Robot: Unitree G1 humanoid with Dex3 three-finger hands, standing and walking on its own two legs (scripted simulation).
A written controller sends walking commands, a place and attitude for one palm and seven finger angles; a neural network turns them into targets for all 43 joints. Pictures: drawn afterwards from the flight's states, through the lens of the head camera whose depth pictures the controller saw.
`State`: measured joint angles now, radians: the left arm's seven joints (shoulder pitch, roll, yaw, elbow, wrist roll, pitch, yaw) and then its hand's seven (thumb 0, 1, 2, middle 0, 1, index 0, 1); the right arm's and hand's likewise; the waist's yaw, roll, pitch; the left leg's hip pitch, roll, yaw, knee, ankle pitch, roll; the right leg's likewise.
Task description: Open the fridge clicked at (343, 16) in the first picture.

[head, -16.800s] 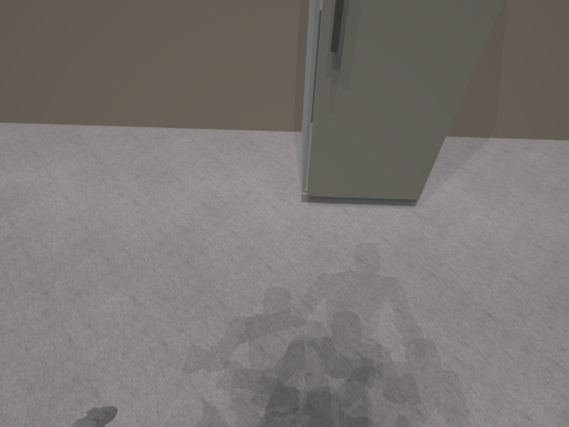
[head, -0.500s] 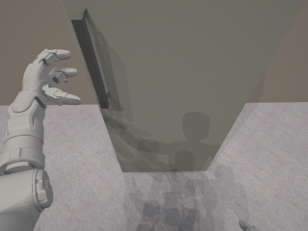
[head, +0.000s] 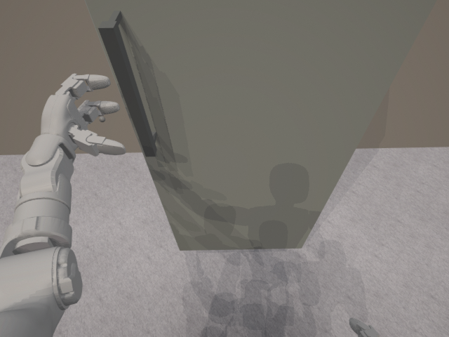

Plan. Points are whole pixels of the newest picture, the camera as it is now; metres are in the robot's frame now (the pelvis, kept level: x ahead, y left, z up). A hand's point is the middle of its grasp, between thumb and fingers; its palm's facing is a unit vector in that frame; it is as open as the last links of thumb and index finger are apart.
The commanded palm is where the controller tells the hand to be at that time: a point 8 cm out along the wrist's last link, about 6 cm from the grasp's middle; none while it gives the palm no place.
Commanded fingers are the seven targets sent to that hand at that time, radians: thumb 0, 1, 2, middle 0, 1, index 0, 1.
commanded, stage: move the hooked fingers beside the handle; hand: left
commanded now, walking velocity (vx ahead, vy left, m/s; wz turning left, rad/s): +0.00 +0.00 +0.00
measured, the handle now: (136, 95) +0.50 +0.17 +0.16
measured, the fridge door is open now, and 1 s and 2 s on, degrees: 0 0 0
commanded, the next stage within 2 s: feel for the door with the fingertips in 0.22 s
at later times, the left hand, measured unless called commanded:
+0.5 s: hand (110, 121) +0.43 +0.20 +0.16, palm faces +0.02 -1.00 -0.01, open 14.0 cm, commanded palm +0.40 +0.25 +0.16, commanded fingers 0.00 -0.50 0.30 -0.30 -1.20 -0.30 -1.20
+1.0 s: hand (115, 115) +0.45 +0.20 +0.16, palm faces +0.04 -1.00 -0.02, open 14.0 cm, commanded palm +0.42 +0.25 +0.16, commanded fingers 0.00 -0.50 0.30 -0.30 -1.20 -0.30 -1.20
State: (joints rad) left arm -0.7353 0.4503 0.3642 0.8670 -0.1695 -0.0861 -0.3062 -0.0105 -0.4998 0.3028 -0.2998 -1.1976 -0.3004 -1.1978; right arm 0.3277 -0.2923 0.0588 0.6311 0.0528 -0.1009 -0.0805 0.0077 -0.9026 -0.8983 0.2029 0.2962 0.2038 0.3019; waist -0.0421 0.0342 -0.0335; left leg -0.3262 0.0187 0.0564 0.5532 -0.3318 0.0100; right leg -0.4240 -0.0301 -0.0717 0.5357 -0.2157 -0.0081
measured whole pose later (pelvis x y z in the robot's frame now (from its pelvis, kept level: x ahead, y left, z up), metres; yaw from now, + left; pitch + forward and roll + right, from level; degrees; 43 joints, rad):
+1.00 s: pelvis -0.01 +0.00 +0.00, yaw +0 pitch +6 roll +0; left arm -0.81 0.42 0.32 0.93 -0.14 -0.10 -0.24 -0.01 -0.50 0.30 -0.30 -1.20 -0.30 -1.20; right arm 0.32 -0.28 0.06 0.65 0.05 -0.11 -0.09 0.01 -0.90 -0.90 0.20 0.30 0.20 0.30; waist -0.05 0.02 -0.03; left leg -0.34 0.02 0.05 0.56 -0.33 0.01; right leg -0.44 -0.03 -0.07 0.54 -0.21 -0.01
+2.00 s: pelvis +0.00 +0.00 +0.00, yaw +0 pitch +5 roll +0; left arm -0.76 0.31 0.28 0.85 -0.14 -0.10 -0.17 -0.01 -0.50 0.30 -0.30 -1.20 -0.30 -1.20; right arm 0.30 -0.27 0.05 0.65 0.04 -0.10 -0.07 0.01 -0.90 -0.90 0.20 0.30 0.20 0.30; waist -0.04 0.04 -0.05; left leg -0.31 0.02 0.06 0.55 -0.32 0.01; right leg -0.42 -0.03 -0.07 0.54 -0.21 -0.01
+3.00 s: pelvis -0.01 +0.00 +0.00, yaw +0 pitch +5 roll +0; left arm -0.81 0.27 0.23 0.89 -0.12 -0.11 -0.10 -0.01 -0.50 0.30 -0.30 -1.20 -0.28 -1.20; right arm 0.30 -0.26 0.05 0.67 0.03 -0.10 -0.06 0.01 -0.90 -0.90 0.20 0.30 0.20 0.30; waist -0.03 0.03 -0.04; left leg -0.31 0.01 0.06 0.54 -0.32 0.01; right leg -0.42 -0.04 -0.07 0.53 -0.21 -0.01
